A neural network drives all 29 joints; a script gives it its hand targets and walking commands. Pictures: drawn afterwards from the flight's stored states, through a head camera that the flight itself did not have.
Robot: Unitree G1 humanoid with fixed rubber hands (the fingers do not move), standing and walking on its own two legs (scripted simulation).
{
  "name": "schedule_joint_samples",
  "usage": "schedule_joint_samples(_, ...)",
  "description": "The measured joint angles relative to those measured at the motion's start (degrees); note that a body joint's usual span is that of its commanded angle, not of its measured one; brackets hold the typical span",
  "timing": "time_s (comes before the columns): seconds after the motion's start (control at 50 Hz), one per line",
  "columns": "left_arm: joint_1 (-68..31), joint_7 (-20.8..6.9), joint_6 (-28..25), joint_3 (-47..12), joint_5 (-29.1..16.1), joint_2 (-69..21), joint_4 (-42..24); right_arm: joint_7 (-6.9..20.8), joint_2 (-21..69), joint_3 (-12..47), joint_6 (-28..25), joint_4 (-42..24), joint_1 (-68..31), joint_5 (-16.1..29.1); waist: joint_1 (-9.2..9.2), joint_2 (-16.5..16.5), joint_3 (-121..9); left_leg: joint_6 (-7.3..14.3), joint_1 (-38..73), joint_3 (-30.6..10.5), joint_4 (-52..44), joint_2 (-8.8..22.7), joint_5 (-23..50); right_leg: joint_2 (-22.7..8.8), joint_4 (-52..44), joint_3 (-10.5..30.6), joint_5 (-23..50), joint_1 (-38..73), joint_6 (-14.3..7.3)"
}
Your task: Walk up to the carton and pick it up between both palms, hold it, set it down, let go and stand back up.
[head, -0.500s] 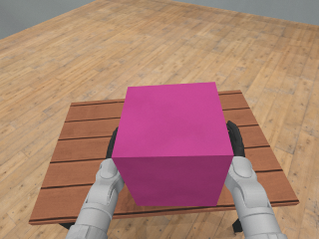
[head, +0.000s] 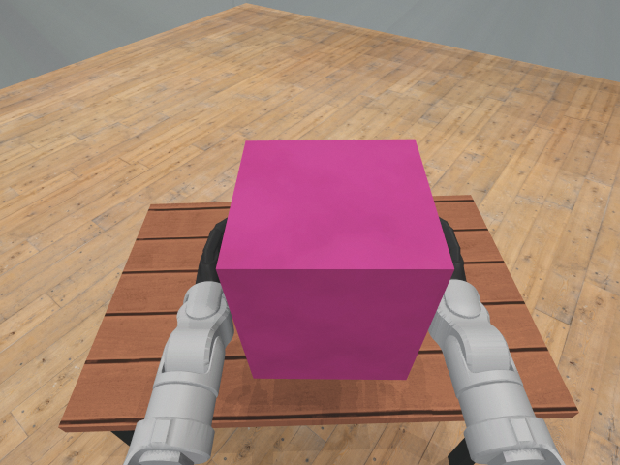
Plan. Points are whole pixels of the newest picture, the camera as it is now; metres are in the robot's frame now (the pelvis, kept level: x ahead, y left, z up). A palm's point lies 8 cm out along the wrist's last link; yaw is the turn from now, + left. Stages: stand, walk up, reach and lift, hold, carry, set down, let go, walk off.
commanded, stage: reach and lift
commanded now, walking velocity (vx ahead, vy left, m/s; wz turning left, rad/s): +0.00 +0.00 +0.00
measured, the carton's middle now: (329, 265) +0.36 -0.03 +0.10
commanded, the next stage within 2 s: hold in 1.58 s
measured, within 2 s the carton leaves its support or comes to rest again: neither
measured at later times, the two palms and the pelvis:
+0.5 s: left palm (207, 267) +0.36 +0.13 +0.12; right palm (448, 265) +0.34 -0.17 +0.11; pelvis +0.00 +0.00 +0.00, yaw +0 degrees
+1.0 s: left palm (201, 258) +0.35 +0.13 +0.14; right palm (451, 256) +0.34 -0.17 +0.13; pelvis -0.01 +0.00 +0.00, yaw +0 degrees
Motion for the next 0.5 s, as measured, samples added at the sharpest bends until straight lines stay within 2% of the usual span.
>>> schedule_joint_samples(0.3, 2.22, 0.04, 7.33, 0.07, 1.71, -1.04, -10.79, -0.63, -1.17, 1.6, 3.78, -6.47, 1.3, 2.5, -0.01, -0.24, 2.35, -0.06, 2.27, -0.04, -0.25, 0.4, -0.43, 0.43, -1.28, -0.03, 0.17, 2.71, 0.01)
schedule_joint_samples(0.5, 0.74, -0.99, 9.79, 1.64, 2.98, -1.61, -11.76, -0.63, -0.99, 1.21, 5.66, -6.78, -0.22, 2.03, -0.2, -0.22, 3.05, 0.03, 4.25, 0.07, -1.0, 0.41, -0.24, 0.45, -1.77, 0.1, 0.26, 4.54, 0.09)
